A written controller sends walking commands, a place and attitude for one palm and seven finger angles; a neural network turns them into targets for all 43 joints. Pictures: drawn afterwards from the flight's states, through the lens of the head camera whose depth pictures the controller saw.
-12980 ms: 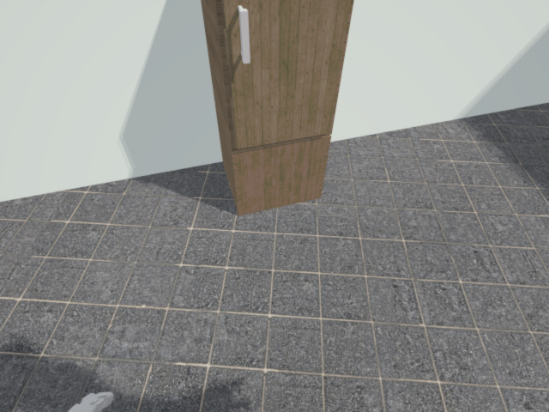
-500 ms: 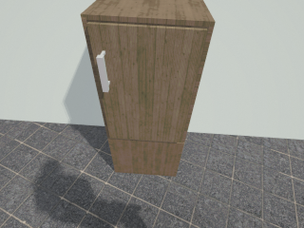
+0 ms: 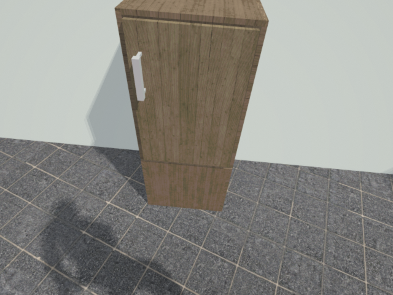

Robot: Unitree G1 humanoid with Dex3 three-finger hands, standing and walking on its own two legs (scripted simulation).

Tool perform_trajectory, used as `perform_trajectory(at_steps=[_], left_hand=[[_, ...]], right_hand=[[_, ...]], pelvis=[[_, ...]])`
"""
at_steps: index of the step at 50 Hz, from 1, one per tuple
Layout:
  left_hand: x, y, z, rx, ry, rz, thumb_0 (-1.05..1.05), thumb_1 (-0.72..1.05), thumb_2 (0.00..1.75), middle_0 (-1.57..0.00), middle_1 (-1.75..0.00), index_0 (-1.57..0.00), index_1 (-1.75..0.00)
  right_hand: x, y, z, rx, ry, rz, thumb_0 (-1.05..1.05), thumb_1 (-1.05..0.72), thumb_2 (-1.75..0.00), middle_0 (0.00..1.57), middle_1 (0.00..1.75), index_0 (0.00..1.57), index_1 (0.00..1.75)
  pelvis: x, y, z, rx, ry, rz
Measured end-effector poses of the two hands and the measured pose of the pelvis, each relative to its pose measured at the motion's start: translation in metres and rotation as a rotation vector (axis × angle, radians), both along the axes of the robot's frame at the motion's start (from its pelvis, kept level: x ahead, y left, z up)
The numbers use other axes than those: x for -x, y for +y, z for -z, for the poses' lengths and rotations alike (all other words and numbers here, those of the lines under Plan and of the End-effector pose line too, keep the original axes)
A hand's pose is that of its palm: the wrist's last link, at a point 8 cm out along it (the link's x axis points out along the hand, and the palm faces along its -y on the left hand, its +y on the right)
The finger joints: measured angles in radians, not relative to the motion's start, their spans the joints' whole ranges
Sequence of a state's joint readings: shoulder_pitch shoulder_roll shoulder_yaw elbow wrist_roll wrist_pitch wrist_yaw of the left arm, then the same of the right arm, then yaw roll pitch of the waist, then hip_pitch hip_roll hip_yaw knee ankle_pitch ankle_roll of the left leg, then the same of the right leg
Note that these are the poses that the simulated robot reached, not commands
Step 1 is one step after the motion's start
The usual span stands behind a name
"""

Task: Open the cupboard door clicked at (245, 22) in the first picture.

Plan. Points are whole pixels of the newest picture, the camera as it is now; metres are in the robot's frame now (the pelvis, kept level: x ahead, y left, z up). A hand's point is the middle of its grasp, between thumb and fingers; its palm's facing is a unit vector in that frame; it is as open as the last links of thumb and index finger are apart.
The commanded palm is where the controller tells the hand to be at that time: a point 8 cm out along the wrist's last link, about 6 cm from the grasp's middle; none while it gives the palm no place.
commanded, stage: come to a stop and stand still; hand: left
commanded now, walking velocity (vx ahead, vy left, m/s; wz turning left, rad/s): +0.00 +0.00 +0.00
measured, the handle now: (140, 76) +0.72 +0.24 +0.09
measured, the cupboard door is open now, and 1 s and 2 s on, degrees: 0 0 0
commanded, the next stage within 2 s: look again from close up in 0.82 s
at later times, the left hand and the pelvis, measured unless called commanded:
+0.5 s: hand out of the picture -0.05 +0.17 -0.18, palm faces +0.06 -0.99 -0.15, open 7.4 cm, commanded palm none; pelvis -0.05 +0.01 +0.00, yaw +0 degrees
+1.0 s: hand out of the picture -0.09 +0.17 -0.18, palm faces +0.09 -0.98 -0.16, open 7.3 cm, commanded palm none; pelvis -0.08 +0.01 +0.00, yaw +1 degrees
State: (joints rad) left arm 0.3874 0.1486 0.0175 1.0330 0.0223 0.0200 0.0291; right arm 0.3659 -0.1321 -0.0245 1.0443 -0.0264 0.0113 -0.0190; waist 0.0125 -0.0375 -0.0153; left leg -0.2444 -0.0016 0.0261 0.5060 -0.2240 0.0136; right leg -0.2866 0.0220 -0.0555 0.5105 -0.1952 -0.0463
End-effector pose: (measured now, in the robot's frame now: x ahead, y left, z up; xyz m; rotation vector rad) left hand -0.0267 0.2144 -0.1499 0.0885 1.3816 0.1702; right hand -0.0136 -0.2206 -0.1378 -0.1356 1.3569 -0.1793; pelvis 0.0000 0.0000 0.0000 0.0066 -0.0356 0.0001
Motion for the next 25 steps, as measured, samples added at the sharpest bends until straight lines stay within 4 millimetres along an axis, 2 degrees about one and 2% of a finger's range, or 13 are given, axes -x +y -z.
perform_trajectory(at_steps=[6, 19, 25], left_hand=[[0.009, -0.003, -0.003, 0.008, -0.017, 0.007, 0.00, 0.91, 0.90, -0.20, -0.30, -0.20, -0.30], [0.027, 0.001, -0.001, 0.012, -0.016, 0.014, 0.00, 0.91, 0.90, -0.20, -0.30, -0.20, -0.30], [0.034, 0.003, -0.001, 0.014, -0.022, 0.010, 0.00, 0.91, 0.90, -0.20, -0.30, -0.20, -0.30]], right_hand=[[0.026, 0.008, 0.000, -0.022, 0.038, -0.003, 0.00, -0.91, -0.90, 0.20, 0.30, 0.20, 0.30], [0.063, 0.024, 0.006, -0.048, 0.061, 0.013, 0.00, -0.91, -0.90, 0.20, 0.30, 0.20, 0.30], [0.074, 0.027, 0.007, -0.048, 0.072, 0.010, 0.00, -0.91, -0.90, 0.20, 0.30, 0.20, 0.30]], pelvis=[[0.013, 0.000, -0.003, 0.001, -0.003, -0.002], [0.037, 0.005, -0.001, 0.007, -0.007, -0.004], [0.050, 0.009, 0.000, 0.005, -0.004, -0.007]])
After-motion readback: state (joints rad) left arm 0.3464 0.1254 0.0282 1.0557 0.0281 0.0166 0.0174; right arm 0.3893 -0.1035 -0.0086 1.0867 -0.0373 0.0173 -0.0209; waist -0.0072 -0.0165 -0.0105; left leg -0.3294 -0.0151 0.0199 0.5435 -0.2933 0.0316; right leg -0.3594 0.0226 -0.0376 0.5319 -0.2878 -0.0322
